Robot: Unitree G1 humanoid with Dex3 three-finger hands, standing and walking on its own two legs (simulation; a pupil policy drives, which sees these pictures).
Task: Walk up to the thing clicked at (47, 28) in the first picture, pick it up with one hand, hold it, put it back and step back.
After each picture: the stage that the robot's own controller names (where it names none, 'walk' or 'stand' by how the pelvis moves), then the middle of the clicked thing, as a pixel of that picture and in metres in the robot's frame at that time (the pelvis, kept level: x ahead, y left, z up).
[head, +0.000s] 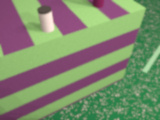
stand; (46, 19) +0.74 +0.22 +0.03
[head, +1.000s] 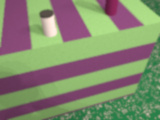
rise first; (48, 23) +0.69 +0.23 +0.05
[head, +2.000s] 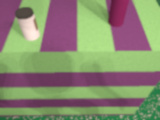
stand; (28, 24) +0.57 +0.27 +0.07
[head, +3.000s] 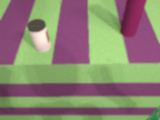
stand; (40, 36) +0.54 +0.20 +0.05
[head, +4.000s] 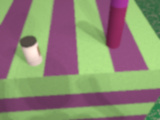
stand; (31, 51) +0.53 +0.24 +0.03
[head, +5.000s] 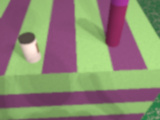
stand; (30, 48) +0.53 +0.25 +0.03
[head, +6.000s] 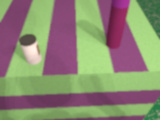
stand; (31, 49) +0.53 +0.25 +0.03
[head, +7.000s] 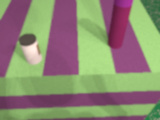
stand; (31, 49) +0.52 +0.25 +0.03
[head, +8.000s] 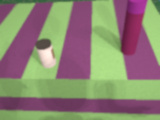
rise first; (46, 53) +0.52 +0.23 +0.03
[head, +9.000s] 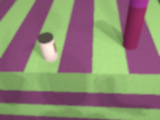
go down; (48, 47) +0.54 +0.22 +0.04
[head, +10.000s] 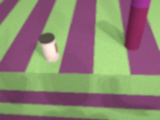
go down; (49, 47) +0.54 +0.22 +0.04
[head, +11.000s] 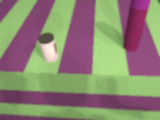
go down; (48, 47) +0.54 +0.23 +0.04
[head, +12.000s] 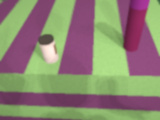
go down; (48, 49) +0.53 +0.23 +0.04
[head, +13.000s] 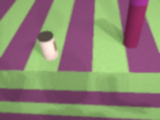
go down; (48, 46) +0.54 +0.23 +0.04
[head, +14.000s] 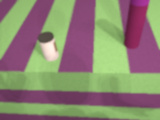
go down; (48, 46) +0.54 +0.23 +0.04
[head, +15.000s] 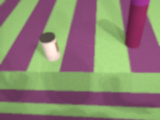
go down; (50, 46) +0.55 +0.22 +0.04
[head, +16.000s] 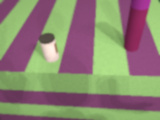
go down; (49, 47) +0.54 +0.23 +0.04
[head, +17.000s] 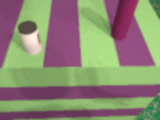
go down; (30, 38) +0.53 +0.21 +0.05
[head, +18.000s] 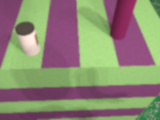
close in; (28, 39) +0.53 +0.21 +0.05
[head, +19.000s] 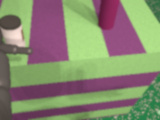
close; (13, 34) +0.53 +0.23 +0.08
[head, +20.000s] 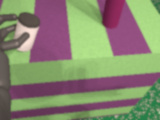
lift; (25, 32) +0.51 +0.18 +0.09
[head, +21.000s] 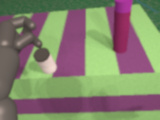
lift; (45, 61) +0.50 +0.21 +0.06
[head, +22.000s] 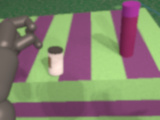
hold; (55, 60) +0.52 +0.18 +0.06
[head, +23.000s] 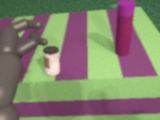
crouch; (51, 60) +0.52 +0.19 +0.05
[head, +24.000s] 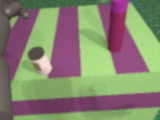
crouch; (40, 61) +0.50 +0.20 +0.05
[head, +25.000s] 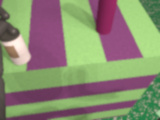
lower; (15, 46) +0.49 +0.22 +0.06
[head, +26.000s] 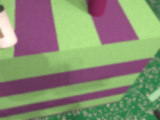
lower; out of the picture +0.53 +0.21 +0.10
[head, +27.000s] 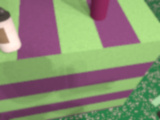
lower; (5, 31) +0.52 +0.21 +0.10
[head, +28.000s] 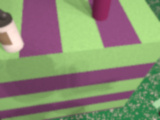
lower; (7, 33) +0.51 +0.21 +0.10
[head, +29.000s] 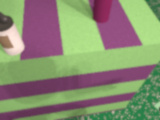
loosen; (8, 36) +0.51 +0.21 +0.10
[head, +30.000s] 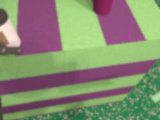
withdraw; (2, 31) +0.49 +0.21 +0.10
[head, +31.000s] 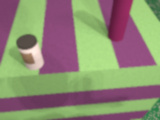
sink last; (30, 52) +0.46 +0.20 +0.07
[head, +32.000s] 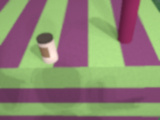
stand; (47, 48) +0.52 +0.20 +0.07
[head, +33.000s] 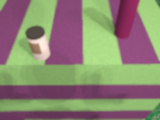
stand; (38, 43) +0.50 +0.20 +0.07
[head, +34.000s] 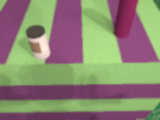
stand; (38, 42) +0.50 +0.20 +0.08
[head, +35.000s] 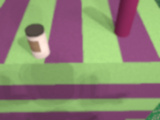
stand; (38, 41) +0.50 +0.20 +0.09
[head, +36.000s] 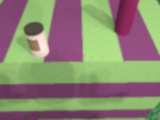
stand; (37, 40) +0.50 +0.20 +0.09
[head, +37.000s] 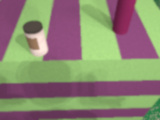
stand; (36, 39) +0.51 +0.20 +0.10
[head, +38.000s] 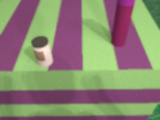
stand; (42, 51) +0.51 +0.20 +0.04
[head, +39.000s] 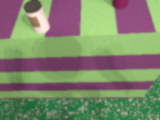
walk; (37, 17) +0.60 +0.23 +0.05
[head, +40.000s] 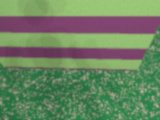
walk; out of the picture +0.92 +0.14 +0.06
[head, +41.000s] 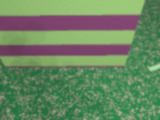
stand; out of the picture +1.14 +0.19 +0.05
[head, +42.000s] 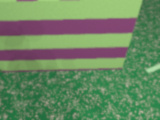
stand; out of the picture +1.11 +0.21 +0.03
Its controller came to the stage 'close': yes
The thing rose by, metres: 0.01
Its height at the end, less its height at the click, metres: +0.00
